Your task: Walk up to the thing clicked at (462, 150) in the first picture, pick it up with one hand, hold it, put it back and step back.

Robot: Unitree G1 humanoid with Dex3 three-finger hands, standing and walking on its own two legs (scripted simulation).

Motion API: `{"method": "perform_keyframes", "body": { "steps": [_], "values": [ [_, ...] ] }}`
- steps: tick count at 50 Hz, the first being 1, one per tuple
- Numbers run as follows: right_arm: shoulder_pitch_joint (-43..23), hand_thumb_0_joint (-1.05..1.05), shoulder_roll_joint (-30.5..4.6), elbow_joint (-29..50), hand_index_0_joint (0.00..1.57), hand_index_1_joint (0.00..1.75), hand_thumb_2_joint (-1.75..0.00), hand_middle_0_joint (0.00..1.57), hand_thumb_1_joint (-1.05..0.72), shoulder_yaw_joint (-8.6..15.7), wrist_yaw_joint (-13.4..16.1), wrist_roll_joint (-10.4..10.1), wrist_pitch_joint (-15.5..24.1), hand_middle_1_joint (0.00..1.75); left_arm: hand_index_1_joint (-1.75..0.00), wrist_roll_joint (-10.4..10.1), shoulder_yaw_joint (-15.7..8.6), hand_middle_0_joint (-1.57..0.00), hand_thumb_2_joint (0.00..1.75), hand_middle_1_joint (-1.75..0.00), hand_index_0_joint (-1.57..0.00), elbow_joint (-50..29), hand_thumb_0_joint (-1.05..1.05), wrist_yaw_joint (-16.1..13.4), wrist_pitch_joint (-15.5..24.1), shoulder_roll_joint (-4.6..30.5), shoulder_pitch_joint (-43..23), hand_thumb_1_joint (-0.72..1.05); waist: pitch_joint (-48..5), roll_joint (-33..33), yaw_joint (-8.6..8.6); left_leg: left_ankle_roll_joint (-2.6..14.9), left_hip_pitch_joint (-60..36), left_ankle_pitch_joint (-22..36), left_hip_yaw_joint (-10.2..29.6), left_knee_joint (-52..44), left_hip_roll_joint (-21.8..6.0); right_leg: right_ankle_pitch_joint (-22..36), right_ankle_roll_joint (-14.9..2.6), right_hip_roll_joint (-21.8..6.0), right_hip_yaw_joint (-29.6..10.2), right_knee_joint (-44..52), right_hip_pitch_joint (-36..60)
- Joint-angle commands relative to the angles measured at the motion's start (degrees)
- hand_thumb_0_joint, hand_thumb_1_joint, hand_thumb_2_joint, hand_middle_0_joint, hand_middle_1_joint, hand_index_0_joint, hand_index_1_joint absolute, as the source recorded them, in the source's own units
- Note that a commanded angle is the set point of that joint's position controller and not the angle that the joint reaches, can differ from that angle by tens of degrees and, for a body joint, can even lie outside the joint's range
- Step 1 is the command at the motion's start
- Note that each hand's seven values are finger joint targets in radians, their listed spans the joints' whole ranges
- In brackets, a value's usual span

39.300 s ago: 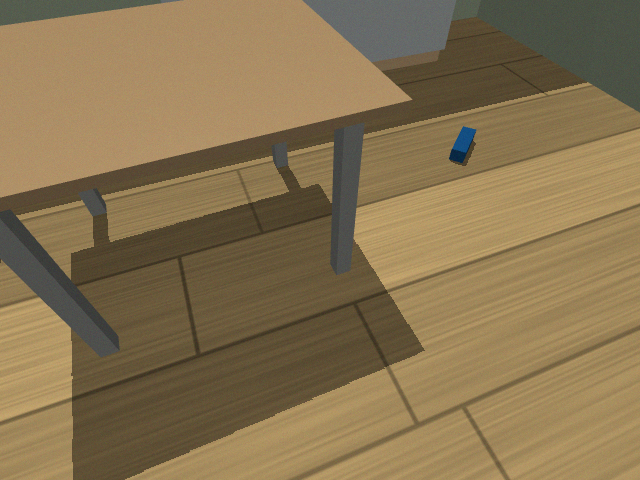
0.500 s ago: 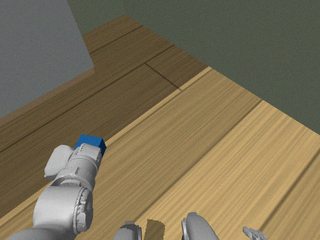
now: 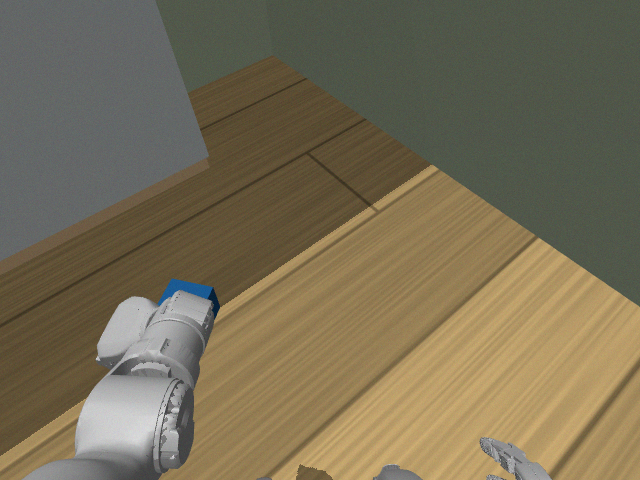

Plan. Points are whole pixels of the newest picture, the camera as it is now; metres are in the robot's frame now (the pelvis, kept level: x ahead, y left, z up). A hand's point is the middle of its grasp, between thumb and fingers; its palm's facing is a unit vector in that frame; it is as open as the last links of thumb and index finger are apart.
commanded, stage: hold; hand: left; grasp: from above
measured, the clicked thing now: (165, 356) +0.32 +0.24 -0.10
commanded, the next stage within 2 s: crouch in 1.66 s
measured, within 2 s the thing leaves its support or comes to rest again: neither
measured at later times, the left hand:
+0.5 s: hand (155, 335) +0.32 +0.22 -0.02, palm faces -0.06 -0.44 -0.90, open 9.9 cm
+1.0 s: hand (149, 346) +0.30 +0.22 +0.00, palm faces -0.03 -0.42 -0.91, open 10.0 cm
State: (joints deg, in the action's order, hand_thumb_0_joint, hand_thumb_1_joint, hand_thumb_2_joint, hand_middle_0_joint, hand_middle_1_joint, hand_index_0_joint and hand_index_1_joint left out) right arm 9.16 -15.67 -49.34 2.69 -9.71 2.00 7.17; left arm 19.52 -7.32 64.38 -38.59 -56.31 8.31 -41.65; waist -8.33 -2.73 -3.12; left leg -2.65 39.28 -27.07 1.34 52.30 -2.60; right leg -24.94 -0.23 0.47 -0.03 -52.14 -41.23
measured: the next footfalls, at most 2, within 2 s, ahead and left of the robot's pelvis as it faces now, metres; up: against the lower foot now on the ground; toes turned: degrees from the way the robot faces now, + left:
none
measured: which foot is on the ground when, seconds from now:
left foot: down 0.00-1.00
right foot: down 0.00-1.00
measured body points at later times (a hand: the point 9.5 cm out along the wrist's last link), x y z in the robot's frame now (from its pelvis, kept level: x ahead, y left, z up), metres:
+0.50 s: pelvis +0.00 +0.00 +0.01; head +0.03 -0.02 +0.46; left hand +0.32 +0.24 +0.03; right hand +0.12 -0.26 -0.11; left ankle -0.02 +0.15 -0.69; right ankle +0.00 -0.12 -0.69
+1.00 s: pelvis -0.02 +0.00 +0.02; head -0.01 -0.02 +0.47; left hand +0.30 +0.24 +0.05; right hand +0.12 -0.25 -0.11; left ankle -0.02 +0.15 -0.69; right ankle +0.00 -0.12 -0.69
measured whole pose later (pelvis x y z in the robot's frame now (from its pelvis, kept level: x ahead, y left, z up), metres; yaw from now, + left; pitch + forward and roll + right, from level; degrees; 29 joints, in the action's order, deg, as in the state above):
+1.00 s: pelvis -0.02 +0.00 +0.02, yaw +0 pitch +8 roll +0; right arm 7.6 -15.7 -49.2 0.6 -9.0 1.6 6.5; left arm 18.1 -4.9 61.8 -39.8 -60.5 7.4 -41.7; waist -7.2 -3.0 -2.7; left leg -2.6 30.8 -22.4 0.9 45.1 -2.6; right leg -20.5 -0.3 0.5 -0.4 -45.4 -33.1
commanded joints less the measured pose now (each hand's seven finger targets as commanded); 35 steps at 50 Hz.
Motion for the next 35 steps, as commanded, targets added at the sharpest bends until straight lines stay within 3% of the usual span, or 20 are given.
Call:
{"method": "perform_keyframes", "body": {
  "steps": [1,4,5,7,9,12,13,14,15,17,20,21,23,26,29,35],
  "values": [
    [0.41,0.0,-8.01,5.28,0.2,0.3,-0.9,0.2,-0.9,2.38,-0.08,-0.36,1.31,0.3,-0.71,3.76,1.68,-1.0,0.81,-0.67,-0.97,-12.27,0.0,-3.06,0.8,10.94,-26.48,0.65,-23.16,1.44,-1.17,0.54,-11.81,24.73,-3.17,-5.16,2.9,29.1,0.24,1.75,1.73,5.73,16.24],
    [0.74,0.0,-8.25,5.47,0.2,0.3,-0.9,0.2,-0.9,2.7,-0.17,0.02,0.98,0.3,-0.71,4.49,1.16,-0.98,0.79,-0.66,-0.94,-12.66,0.0,-3.56,0.85,11.78,-25.88,0.61,-23.92,0.94,-1.11,0.37,-12.33,26.55,-3.33,-4.92,2.94,32.29,0.23,1.7,1.52,5.17,17.25],
    [0.26,0.0,-8.26,5.76,0.2,0.3,-0.9,0.2,-0.9,2.79,-0.14,-0.06,0.98,0.3,-0.7,4.46,1.59,-1.03,0.81,-0.66,-0.99,-11.24,0.0,-3.55,0.63,11.12,-25.1,0.68,-23.62,0.16,-0.76,0.28,-11.7,26.89,-3.58,-4.93,3.13,33.06,0.2,1.68,1.4,5.27,17.76],
    [-0.21,0.0,-7.61,6.22,0.2,0.3,-0.9,0.2,-0.9,2.56,-0.33,-0.13,0.58,0.3,-0.69,3.93,1.98,-1.02,0.8,-0.64,-0.97,-11.45,0.0,-3.54,0.35,9.82,-23.99,0.65,-23.49,-0.18,-0.63,0.29,-12.51,28.23,-3.64,-5.26,3.25,35.2,0.14,1.71,1.45,5.29,19.03],
    [0.47,0.0,-8.02,6.73,0.2,0.3,-0.9,0.2,-0.9,3.06,-0.38,0.03,0.26,0.3,-0.68,3.81,0.42,-1.03,0.81,-0.62,-0.98,-15.0,0.0,-3.79,0.44,12.1,-25.48,0.64,-25.02,0.19,-0.3,0.17,-13.42,29.59,-3.47,-5.69,3.2,36.79,0.09,1.71,1.66,5.01,20.75],
    [-0.09,0.0,-8.22,6.98,0.2,0.3,-0.9,0.2,-0.9,2.81,-0.73,-0.27,-0.11,0.3,-0.66,2.99,1.29,-1.01,0.78,-0.6,-0.95,-11.14,0.0,-3.46,-0.84,10.25,-23.66,0.61,-22.63,2.48,-0.43,0.51,-12.4,28.16,-3.33,-6.71,3.31,36.05,0.32,1.75,1.65,6.36,20.86],
    [0.21,0.0,-8.59,7.12,0.2,0.3,-0.9,0.2,-0.9,3.16,-0.57,-0.27,-0.12,0.3,-0.64,3.34,0.35,-1.03,0.75,-0.58,-0.97,-11.75,0.0,-3.34,-0.81,11.74,-24.16,0.64,-23.43,2.79,-0.04,0.43,-12.58,29.14,-3.37,-6.9,3.19,37.21,0.45,1.86,1.71,6.21,21.63],
    [-0.29,0.0,-8.19,7.22,0.2,0.3,-0.9,0.2,-0.9,3.09,-0.69,-0.49,-0.19,0.3,-0.63,3.13,1.21,-1.03,0.75,-0.56,-0.97,-8.98,0.0,-3.1,-1.32,10.05,-22.65,0.63,-21.71,2.34,0.28,0.4,-11.58,28.45,-3.67,-7.22,3.43,36.93,0.31,1.62,1.72,6.6,21.49],
    [-0.22,0.0,-8.45,7.29,0.2,0.3,-0.9,0.2,-0.9,3.24,-0.67,-0.38,-0.23,0.3,-0.61,3.04,0.05,-1.03,0.71,-0.55,-0.97,-10.1,0.0,-3.01,-1.22,11.6,-23.61,0.63,-22.69,2.81,0.28,0.42,-12.05,29.15,-3.57,-7.41,3.24,37.44,0.48,1.71,1.69,6.53,21.9],
    [-0.56,0.0,-8.34,7.37,0.2,0.3,-0.9,0.2,-0.9,3.31,-0.76,-0.53,-0.47,0.3,-0.59,2.65,0.47,-1.04,0.7,-0.53,-0.99,-7.2,0.0,-2.69,-1.77,9.82,-22.22,0.65,-20.79,3.5,0.52,0.4,-11.27,28.93,-3.71,-7.79,3.31,37.09,0.52,1.68,1.86,6.84,21.44],
    [-0.58,0.0,-7.53,7.15,0.2,0.3,-0.9,0.2,-0.9,2.19,-0.55,-1.11,-0.53,0.3,-0.57,3.18,0.31,-1.04,0.7,-0.5,-0.98,-7.85,0.0,-2.57,-2.34,11.01,-23.16,0.62,-18.1,3.79,0.54,0.84,-12.54,25.56,-3.56,-9.55,3.13,30.38,0.63,1.77,2.08,9.55,20.09],
    [-1.51,0.0,-8.14,7.3,0.2,0.3,-0.9,0.2,-0.9,2.54,-0.48,-1.22,-0.21,0.3,-0.56,3.17,1.77,-1.04,0.68,-0.49,-0.98,-6.57,0.0,-2.26,-2.73,9.27,-23.0,0.62,-16.8,3.4,0.4,0.96,-12.32,23.27,-3.91,-10.0,3.34,27.67,0.68,1.65,1.57,10.85,19.11],
    [-1.22,0.0,-7.77,6.99,0.2,0.3,-0.9,0.2,-0.9,2.1,-0.37,-1.34,-0.13,0.3,-0.57,3.75,1.08,-1.04,0.68,-0.5,-0.98,-8.27,0.0,-2.31,-2.61,10.89,-24.02,0.63,-17.06,3.3,0.52,1.06,-12.76,22.67,-3.67,-10.56,3.2,26.15,0.68,1.62,1.67,11.26,19.35],
    [-2.91,0.0,-7.81,7.51,0.2,0.3,-0.9,0.2,-0.9,2.27,-0.16,-1.36,0.17,0.3,-0.58,3.4,2.3,-1.07,0.71,-0.5,-1.0,-8.41,0.0,-2.5,-2.26,8.68,-23.67,0.65,-17.56,3.52,0.24,1.17,-13.08,21.67,-4.03,-10.48,3.23,25.27,0.8,1.52,1.19,11.79,19.2],
    [-2.22,0.0,-7.83,6.97,0.2,0.3,-0.9,0.2,-0.9,1.89,-0.03,-1.3,0.27,0.3,-0.6,3.71,2.89,-1.04,0.74,-0.52,-0.96,-9.99,0.0,-3.14,-1.71,9.31,-24.59,0.59,-17.63,4.14,-0.52,1.46,-13.29,19.9,-4.0,-10.21,3.4,24.14,0.86,1.36,0.65,12.56,18.69],
    [-4.85,0.0,-8.04,7.53,0.2,0.3,-0.9,0.2,-0.9,1.33,0.41,-0.78,0.79,0.3,-0.63,3.02,3.49,-1.03,0.75,-0.57,-0.98,-14.44,0.0,-4.51,-1.13,10.09,-26.2,0.63,-19.12,2.06,-0.1,1.33,-14.67,17.18,-3.61,-11.01,3.33,18.16,0.64,1.62,0.29,13.5,18.99]
  ]
}}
